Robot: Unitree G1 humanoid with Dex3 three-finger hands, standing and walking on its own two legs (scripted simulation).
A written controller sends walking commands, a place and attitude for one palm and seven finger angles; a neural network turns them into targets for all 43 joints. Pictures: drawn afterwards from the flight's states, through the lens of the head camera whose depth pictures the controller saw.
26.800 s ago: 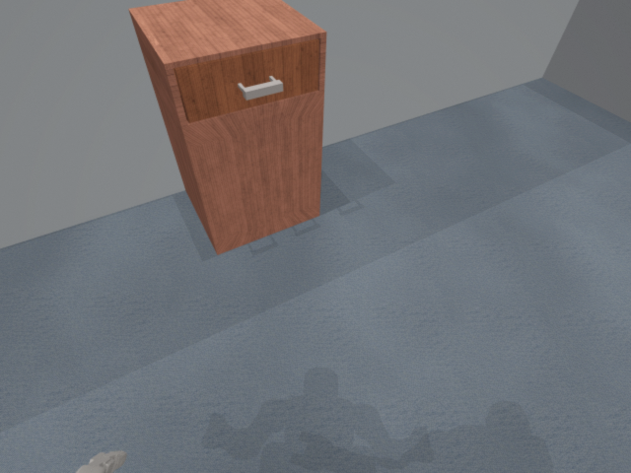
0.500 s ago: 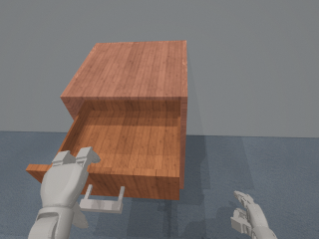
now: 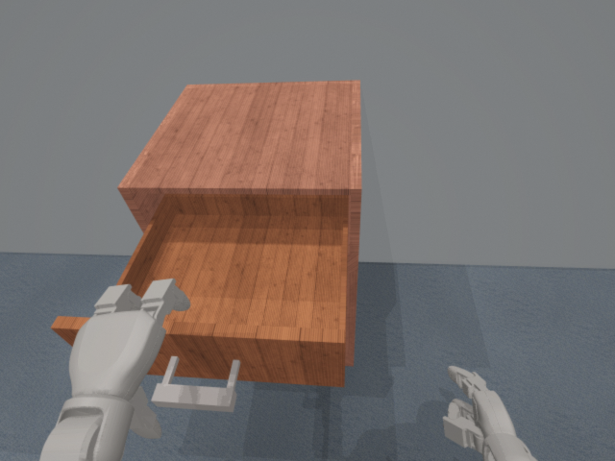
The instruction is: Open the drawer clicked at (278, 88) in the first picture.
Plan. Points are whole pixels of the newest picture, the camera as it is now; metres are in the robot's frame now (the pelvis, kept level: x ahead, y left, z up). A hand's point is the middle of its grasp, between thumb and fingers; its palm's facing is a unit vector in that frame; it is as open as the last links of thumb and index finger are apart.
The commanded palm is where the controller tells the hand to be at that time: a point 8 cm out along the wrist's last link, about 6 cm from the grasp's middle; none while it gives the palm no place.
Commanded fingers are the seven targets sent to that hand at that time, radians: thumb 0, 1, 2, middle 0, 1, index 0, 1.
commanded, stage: draw the hand back to the body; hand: left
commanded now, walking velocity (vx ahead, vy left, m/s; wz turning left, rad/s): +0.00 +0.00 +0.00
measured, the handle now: (199, 381) +0.23 +0.22 -0.08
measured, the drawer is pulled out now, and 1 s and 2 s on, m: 0.30 0.30 0.30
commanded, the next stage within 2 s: step back with the hand held close in 1.40 s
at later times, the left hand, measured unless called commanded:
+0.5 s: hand (130, 354) +0.19 +0.23 +0.10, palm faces +0.23 -0.66 -0.72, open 13.8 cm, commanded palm +0.15 +0.25 +0.15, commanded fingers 0.00 -0.29 0.39 -0.28 -1.07 -0.28 -1.07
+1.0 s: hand (107, 326) +0.19 +0.24 +0.15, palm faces +0.39 -0.82 -0.42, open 10.4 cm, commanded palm +0.14 +0.28 +0.18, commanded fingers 0.00 0.58 0.76 -0.22 -0.50 -0.22 -0.50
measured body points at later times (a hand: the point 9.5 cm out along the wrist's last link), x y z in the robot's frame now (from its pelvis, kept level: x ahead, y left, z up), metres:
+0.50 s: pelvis +0.00 +0.00 +0.00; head +0.01 -0.03 +0.45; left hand +0.17 +0.26 +0.14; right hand +0.23 -0.20 -0.08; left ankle -0.03 +0.13 -0.74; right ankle +0.00 -0.12 -0.74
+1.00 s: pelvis +0.02 +0.00 +0.01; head +0.02 -0.02 +0.45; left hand +0.17 +0.28 +0.18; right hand +0.22 -0.21 -0.08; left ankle -0.03 +0.13 -0.74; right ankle +0.00 -0.12 -0.74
